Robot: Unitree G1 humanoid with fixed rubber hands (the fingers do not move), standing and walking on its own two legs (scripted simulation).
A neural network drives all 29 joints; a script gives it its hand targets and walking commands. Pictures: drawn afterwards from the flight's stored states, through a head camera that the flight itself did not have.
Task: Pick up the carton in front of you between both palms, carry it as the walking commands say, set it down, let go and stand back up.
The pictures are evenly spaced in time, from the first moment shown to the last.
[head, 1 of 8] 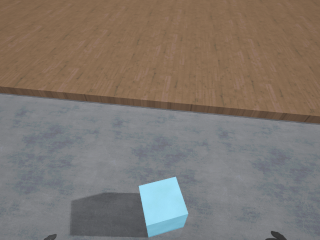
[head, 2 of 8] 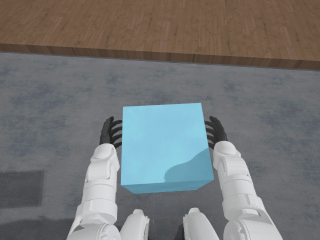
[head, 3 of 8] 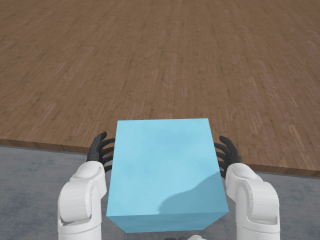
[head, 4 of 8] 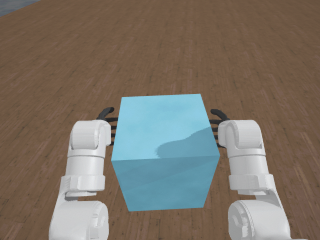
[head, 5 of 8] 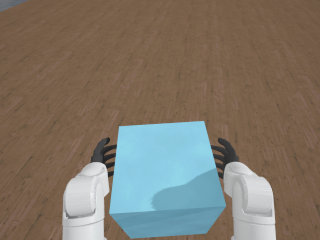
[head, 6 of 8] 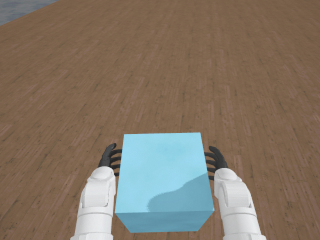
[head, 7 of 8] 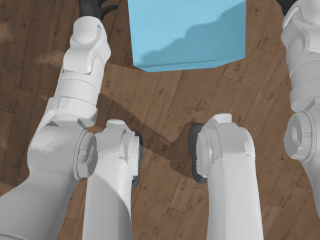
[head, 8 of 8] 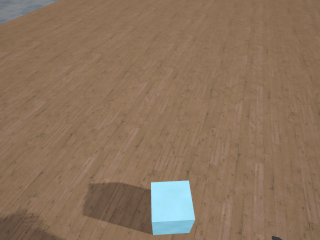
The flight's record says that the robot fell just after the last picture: no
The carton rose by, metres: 0.82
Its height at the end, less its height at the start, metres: +0.09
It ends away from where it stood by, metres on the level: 3.80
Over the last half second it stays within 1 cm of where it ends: yes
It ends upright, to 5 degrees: yes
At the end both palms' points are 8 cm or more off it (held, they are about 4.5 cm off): yes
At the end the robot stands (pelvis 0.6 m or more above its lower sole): yes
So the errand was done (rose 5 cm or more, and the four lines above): yes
